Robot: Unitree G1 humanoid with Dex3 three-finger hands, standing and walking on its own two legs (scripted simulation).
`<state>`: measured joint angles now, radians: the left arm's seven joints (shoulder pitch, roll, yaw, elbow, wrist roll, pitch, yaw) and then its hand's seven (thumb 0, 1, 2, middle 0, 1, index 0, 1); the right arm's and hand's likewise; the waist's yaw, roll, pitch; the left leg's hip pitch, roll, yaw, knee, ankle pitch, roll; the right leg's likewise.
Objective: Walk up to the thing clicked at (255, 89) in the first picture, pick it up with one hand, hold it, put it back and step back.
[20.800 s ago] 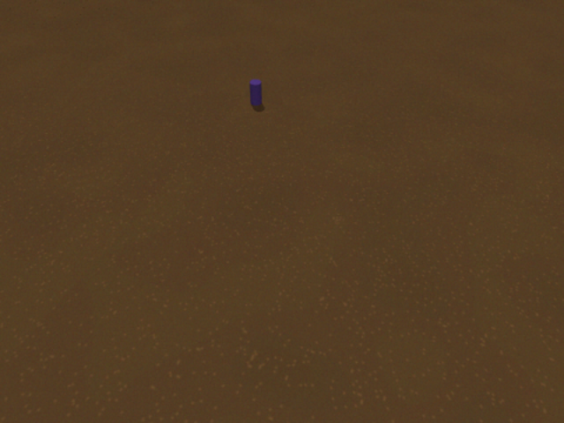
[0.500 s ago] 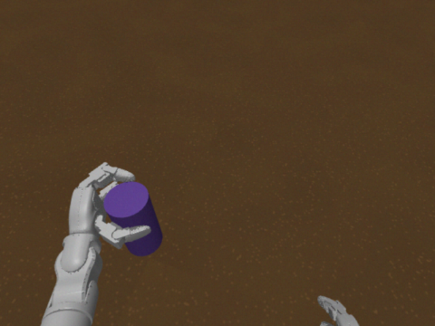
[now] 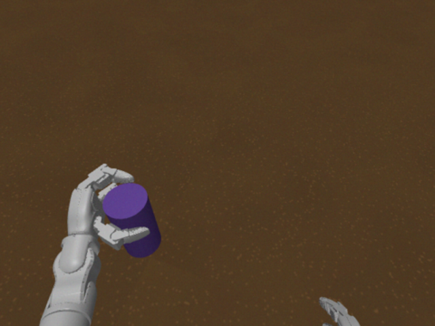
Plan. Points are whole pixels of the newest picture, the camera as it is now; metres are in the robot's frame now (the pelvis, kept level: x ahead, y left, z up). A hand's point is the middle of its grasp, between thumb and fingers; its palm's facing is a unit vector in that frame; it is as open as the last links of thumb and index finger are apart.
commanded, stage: hold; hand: left
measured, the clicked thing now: (135, 222) +0.32 +0.15 +0.01
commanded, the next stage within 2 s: crouch in 0.62 s
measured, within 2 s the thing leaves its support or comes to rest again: neither
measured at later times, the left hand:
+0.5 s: hand (121, 205) +0.33 +0.17 +0.05, palm faces +0.07 -1.00 -0.01, open 11.1 cm
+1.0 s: hand (128, 211) +0.33 +0.17 +0.02, palm faces +0.09 -1.00 +0.01, open 11.1 cm
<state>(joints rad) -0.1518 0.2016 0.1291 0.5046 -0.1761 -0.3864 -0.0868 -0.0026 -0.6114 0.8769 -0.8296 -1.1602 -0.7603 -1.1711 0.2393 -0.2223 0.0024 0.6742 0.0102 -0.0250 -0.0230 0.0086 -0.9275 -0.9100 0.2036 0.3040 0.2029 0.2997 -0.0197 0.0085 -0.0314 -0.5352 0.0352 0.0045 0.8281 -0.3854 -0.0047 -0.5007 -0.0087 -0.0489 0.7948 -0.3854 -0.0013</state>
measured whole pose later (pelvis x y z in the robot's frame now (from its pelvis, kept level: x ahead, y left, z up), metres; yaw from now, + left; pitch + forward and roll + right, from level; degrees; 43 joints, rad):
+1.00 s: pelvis -0.01 +0.00 -0.01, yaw +0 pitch +8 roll -1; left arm -0.20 0.18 0.15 0.59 -0.16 -0.43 -0.06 0.00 -0.61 0.88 -0.83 -1.16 -0.76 -1.17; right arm 0.23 -0.22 -0.01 0.67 0.00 -0.03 0.00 0.01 -0.91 -0.91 0.20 0.30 0.20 0.30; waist -0.03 0.00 -0.03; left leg -0.63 0.03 0.00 0.89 -0.40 0.00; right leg -0.60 -0.01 -0.05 0.86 -0.40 0.00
